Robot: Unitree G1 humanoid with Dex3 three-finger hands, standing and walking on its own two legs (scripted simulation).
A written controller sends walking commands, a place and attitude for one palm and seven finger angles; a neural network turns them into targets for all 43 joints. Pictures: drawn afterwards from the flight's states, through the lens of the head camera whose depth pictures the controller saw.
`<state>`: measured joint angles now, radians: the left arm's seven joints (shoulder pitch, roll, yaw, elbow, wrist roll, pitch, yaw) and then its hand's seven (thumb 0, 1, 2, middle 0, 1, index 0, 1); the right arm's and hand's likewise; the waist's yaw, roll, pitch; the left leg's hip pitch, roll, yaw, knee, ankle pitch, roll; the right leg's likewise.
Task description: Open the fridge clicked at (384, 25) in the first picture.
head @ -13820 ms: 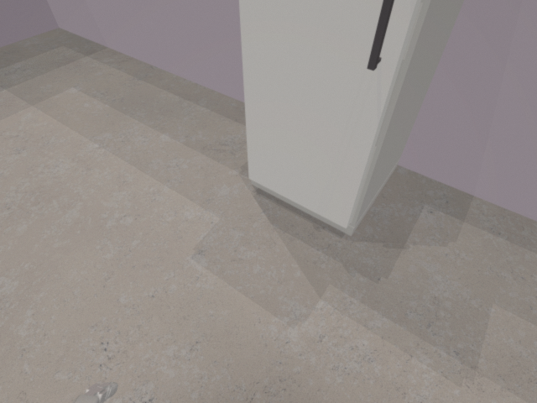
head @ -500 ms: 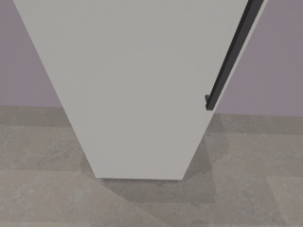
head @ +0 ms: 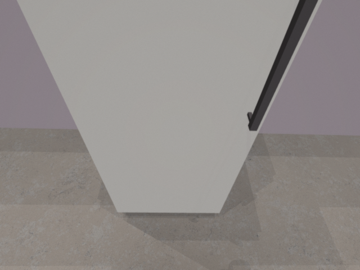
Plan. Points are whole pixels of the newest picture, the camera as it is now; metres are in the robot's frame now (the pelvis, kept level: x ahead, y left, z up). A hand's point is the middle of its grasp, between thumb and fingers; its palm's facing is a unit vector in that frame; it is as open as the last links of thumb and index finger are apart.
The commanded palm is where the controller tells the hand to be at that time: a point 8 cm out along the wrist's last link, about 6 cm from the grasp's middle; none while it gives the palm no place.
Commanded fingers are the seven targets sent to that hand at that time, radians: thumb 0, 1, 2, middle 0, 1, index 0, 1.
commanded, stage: look again from close up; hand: right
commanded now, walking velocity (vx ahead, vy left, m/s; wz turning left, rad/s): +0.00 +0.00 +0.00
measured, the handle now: (272, 70) +0.48 -0.16 +0.22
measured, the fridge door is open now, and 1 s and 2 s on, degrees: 0 0 0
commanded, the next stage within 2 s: raise the hand to about handle height in 0.54 s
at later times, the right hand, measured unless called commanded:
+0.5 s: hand out of the picture +0.00 -0.17 -0.17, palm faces +0.02 +0.98 -0.21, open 7.3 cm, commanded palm none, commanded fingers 0.00 -0.90 -0.90 0.20 0.30 0.20 0.30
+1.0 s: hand (268, 255) +0.17 -0.16 +0.00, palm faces -0.10 +1.00 -0.01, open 8.2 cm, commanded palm +0.12 -0.24 -0.01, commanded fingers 0.00 -0.46 -0.71 0.23 0.58 0.23 0.58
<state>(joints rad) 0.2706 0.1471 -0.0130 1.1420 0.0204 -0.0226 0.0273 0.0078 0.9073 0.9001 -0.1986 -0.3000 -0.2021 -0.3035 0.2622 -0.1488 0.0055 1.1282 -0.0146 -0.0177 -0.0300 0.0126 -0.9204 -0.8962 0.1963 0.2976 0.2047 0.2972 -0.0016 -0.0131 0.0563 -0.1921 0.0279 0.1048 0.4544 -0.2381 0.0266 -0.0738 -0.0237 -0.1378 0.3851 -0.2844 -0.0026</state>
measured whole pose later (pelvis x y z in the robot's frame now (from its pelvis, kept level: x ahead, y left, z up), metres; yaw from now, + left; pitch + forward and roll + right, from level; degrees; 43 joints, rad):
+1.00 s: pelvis -0.03 +0.01 -0.03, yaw +0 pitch +4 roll -1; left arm 0.14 0.29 0.05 0.55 -0.03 -0.26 -0.01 0.02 0.91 0.90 -0.20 -0.30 -0.20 -0.30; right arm 0.38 -0.20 -0.14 0.17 0.23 -0.45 0.36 0.01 -0.69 -0.80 0.21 0.44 0.22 0.44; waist 0.02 0.04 -0.07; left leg -0.51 0.05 0.10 0.78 -0.35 0.04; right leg -0.42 -0.04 -0.11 0.76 -0.41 0.00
